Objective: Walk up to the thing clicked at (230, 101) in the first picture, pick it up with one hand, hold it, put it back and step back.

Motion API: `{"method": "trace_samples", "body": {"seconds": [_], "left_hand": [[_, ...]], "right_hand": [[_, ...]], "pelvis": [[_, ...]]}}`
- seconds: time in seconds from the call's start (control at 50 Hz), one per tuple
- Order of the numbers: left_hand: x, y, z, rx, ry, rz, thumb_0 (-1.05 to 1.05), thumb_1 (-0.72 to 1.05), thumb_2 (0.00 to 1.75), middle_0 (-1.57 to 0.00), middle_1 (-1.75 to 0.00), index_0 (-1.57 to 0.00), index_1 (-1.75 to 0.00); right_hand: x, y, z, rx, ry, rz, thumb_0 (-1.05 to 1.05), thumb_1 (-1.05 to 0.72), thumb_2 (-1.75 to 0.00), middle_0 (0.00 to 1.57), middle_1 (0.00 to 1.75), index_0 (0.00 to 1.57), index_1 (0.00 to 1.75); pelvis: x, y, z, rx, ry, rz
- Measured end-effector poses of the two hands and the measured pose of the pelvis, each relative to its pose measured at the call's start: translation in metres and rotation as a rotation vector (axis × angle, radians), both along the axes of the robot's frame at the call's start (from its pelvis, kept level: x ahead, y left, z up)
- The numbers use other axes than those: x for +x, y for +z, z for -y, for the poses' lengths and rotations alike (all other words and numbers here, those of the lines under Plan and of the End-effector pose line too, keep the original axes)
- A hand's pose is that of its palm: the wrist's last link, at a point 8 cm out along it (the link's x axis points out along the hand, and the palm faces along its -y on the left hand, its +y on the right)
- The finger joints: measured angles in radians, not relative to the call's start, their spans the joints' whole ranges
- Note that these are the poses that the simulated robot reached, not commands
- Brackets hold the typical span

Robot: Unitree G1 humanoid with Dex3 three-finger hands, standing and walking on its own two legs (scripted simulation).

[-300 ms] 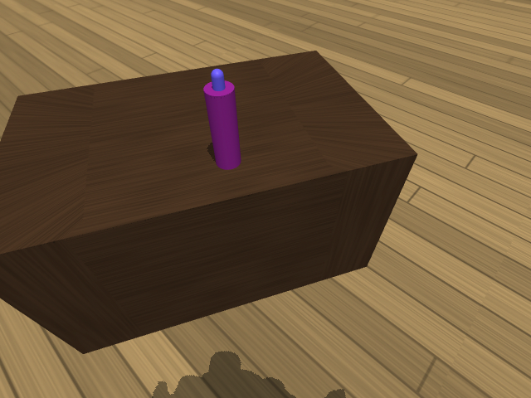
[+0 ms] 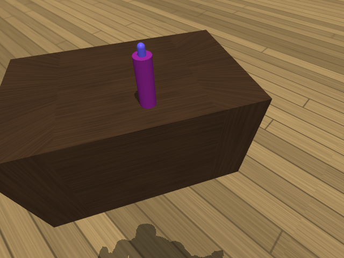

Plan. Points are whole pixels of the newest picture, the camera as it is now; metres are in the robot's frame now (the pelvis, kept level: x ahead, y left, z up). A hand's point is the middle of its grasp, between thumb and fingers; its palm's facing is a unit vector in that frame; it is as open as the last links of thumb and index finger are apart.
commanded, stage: stand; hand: right
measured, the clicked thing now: (144, 76) +0.72 +0.14 +0.00
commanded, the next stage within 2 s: walk up in 0.82 s
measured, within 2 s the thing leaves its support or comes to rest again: neither
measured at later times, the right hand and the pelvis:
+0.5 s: hand out of the picture +0.08 -0.25 -0.16, palm faces -0.02 +0.94 -0.33, open 7.4 cm; pelvis +0.01 +0.00 +0.00, yaw +0 degrees
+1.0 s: hand out of the picture +0.10 -0.25 -0.16, palm faces -0.13 +0.93 -0.34, open 7.4 cm; pelvis +0.02 +0.02 -0.01, yaw +6 degrees
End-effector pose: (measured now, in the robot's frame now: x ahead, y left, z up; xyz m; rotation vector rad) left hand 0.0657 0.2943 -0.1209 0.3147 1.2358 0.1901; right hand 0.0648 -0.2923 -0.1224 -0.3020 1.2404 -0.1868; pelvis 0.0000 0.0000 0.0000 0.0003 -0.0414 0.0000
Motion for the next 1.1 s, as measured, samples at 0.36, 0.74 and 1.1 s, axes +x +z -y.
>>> {"method": "trace_samples", "body": {"seconds": [0.36,0.74,1.1], "left_hand": [[0.013,0.003,0.000,0.004,-0.001,0.022,0.01,0.90,0.90,-0.20,-0.30,-0.20,-0.30],[0.011,0.002,0.000,0.005,0.003,0.007,0.01,0.90,0.90,-0.20,-0.30,-0.20,-0.30],[-0.032,0.015,-0.104,0.147,0.167,0.046,0.01,0.90,0.90,-0.21,-0.31,-0.20,-0.30]], "right_hand": [[0.012,0.001,0.001,-0.005,0.006,0.018,0.01,-0.90,-0.90,0.20,0.30,0.20,0.30],[0.008,0.000,0.002,-0.005,0.005,-0.004,0.01,-0.90,-0.90,0.20,0.30,0.20,0.30],[0.063,0.006,-0.022,-0.036,0.147,-0.049,0.01,-0.90,-0.90,0.20,0.30,0.20,0.30]], "pelvis": [[0.006,0.000,0.000,0.000,0.001,0.001],[0.008,0.001,0.001,0.001,0.002,-0.003],[0.038,-0.014,-0.056,-0.048,0.142,0.012]]}}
